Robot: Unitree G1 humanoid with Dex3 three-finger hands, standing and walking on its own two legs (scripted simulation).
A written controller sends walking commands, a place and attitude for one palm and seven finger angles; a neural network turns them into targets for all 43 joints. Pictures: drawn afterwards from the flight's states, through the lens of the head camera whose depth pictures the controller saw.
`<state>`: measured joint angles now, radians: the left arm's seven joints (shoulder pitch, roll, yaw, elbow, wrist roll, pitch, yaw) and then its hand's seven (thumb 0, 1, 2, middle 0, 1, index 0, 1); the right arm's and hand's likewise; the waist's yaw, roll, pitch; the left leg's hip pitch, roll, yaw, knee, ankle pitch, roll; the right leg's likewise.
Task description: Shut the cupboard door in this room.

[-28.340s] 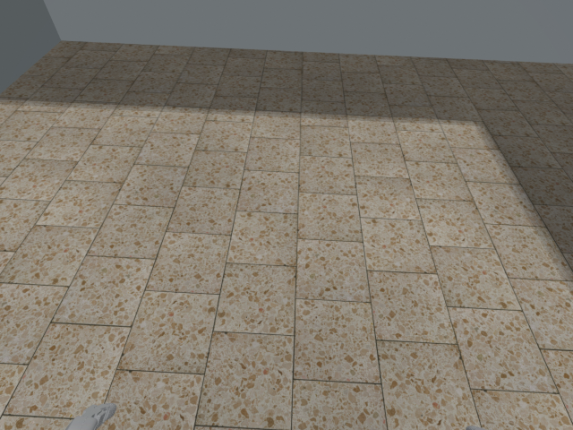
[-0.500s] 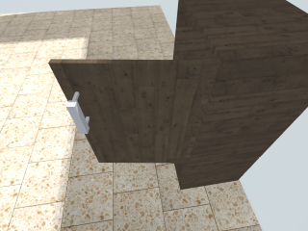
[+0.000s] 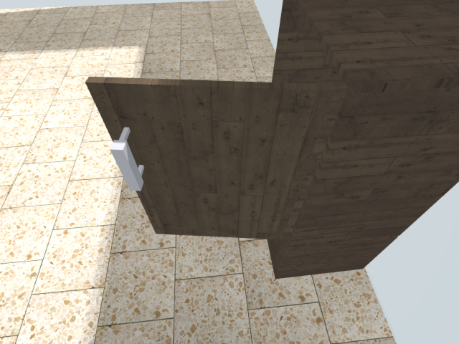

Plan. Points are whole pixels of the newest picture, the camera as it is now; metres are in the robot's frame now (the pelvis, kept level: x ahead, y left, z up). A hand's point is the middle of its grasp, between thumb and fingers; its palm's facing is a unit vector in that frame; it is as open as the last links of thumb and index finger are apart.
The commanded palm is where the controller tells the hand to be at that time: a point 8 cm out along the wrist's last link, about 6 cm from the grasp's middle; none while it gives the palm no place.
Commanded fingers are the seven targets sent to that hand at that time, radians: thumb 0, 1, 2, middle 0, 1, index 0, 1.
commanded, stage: come to a stop and stand still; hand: left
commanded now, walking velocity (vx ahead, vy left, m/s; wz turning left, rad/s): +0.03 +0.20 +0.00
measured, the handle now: (131, 159) +0.45 +0.26 +0.02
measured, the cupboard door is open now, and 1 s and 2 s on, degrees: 81 81 81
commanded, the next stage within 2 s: look again from close up in 1.64 s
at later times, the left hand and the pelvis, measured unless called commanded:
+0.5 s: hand out of the picture +0.03 +0.22 -0.17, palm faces +0.02 -0.98 -0.19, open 7.3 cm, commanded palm none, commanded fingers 0.00 0.90 0.90 -0.20 -0.30 -0.20 -0.30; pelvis -0.02 +0.05 +0.01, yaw +1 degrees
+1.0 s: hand out of the picture +0.00 +0.17 -0.17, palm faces +0.02 -0.98 -0.21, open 7.3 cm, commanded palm none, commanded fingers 0.00 0.90 0.90 -0.20 -0.30 -0.20 -0.30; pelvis -0.01 +0.00 +0.00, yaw +1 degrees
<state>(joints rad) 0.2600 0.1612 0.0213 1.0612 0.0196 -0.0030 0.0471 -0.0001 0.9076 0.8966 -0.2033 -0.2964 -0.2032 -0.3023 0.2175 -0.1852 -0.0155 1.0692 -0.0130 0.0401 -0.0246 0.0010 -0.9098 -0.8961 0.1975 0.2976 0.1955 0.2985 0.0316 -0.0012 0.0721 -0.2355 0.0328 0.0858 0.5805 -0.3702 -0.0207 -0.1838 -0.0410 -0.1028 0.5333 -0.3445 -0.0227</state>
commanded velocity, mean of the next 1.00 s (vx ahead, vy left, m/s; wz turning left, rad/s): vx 0.01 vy -0.05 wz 0.00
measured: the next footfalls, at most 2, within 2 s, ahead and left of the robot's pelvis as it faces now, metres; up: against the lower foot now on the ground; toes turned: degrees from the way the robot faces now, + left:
right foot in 0.56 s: +0.00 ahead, -0.09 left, +0.00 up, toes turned -2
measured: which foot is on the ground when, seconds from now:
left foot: down 0.00-1.00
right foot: down 0.00-0.12, up 0.14-0.54, down 0.56-1.00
